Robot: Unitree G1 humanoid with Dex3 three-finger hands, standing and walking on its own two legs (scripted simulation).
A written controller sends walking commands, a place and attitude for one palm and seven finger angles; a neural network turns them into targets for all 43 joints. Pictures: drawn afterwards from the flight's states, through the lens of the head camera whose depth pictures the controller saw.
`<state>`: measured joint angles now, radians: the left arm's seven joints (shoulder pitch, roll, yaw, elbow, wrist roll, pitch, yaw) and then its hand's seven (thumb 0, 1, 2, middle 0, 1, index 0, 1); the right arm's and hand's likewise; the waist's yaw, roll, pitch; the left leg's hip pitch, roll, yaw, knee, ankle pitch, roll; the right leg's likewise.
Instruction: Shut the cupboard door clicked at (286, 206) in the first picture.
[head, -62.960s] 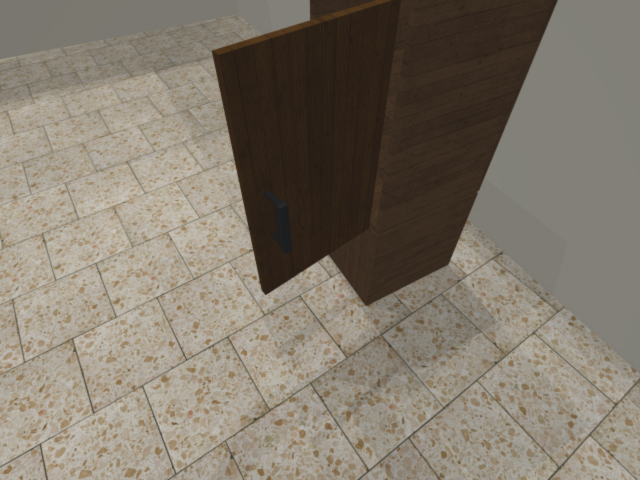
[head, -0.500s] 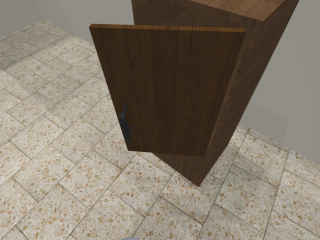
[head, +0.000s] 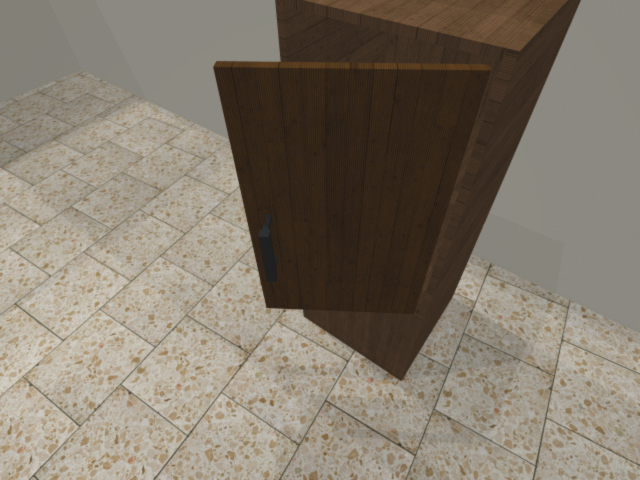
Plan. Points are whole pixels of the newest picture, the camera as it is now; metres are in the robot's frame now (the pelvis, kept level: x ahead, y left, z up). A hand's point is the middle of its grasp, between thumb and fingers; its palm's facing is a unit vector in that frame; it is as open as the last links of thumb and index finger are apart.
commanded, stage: come to a stop and stand still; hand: left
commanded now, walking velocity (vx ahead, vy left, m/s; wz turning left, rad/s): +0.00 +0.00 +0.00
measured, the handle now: (270, 249) +0.52 +0.13 -0.08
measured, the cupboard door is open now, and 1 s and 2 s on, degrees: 34 34 34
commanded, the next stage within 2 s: look again from close up in 0.26 s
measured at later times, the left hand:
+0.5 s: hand out of the picture +0.04 +0.19 -0.16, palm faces -0.04 -0.97 -0.25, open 7.4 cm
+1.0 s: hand out of the picture +0.09 +0.17 -0.15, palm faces -0.04 -0.96 -0.29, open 7.4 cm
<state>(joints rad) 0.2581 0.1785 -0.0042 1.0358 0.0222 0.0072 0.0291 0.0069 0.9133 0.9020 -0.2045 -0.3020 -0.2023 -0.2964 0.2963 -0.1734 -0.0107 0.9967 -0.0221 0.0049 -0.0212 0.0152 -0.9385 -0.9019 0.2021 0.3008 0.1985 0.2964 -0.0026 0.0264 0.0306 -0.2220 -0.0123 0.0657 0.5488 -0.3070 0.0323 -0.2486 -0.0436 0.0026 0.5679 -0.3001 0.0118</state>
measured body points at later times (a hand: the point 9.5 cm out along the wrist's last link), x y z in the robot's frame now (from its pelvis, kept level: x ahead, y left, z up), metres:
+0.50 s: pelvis +0.01 -0.01 +0.01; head +0.03 -0.03 +0.46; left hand +0.04 +0.24 -0.14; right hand +0.05 -0.26 -0.15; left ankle +0.00 +0.10 -0.73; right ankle +0.01 -0.14 -0.73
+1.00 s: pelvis +0.03 -0.04 +0.01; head +0.05 -0.05 +0.46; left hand +0.10 +0.22 -0.13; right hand +0.08 -0.30 -0.14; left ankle +0.00 +0.10 -0.73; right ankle +0.01 -0.14 -0.73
